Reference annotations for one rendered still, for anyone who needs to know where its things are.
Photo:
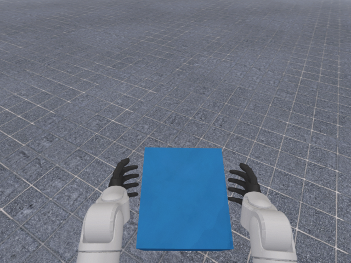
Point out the robot left hand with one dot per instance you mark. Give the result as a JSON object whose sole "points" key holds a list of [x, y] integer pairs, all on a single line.
{"points": [[118, 179]]}

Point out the carton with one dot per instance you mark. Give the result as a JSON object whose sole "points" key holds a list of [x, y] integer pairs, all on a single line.
{"points": [[183, 201]]}

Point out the robot left forearm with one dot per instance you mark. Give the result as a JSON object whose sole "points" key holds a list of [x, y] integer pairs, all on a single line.
{"points": [[102, 228]]}

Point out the robot right forearm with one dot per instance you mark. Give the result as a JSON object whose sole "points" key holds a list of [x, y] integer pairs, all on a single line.
{"points": [[271, 236]]}

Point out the robot right hand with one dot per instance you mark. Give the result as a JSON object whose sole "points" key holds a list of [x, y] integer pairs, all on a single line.
{"points": [[250, 184]]}

